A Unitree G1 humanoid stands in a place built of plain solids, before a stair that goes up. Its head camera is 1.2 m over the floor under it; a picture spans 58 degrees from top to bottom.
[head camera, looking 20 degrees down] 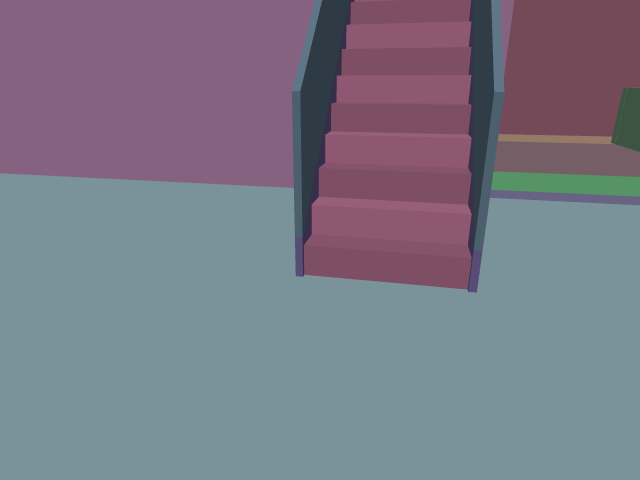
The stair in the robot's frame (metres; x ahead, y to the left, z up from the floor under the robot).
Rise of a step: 0.21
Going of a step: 0.23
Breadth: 1.04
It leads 12 degrees to the right of straight ahead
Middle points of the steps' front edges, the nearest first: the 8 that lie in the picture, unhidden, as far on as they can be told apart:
2.51 -0.40 0.21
2.73 -0.45 0.42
2.96 -0.50 0.63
3.18 -0.55 0.84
3.40 -0.59 1.05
3.62 -0.64 1.25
3.84 -0.69 1.46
4.07 -0.74 1.67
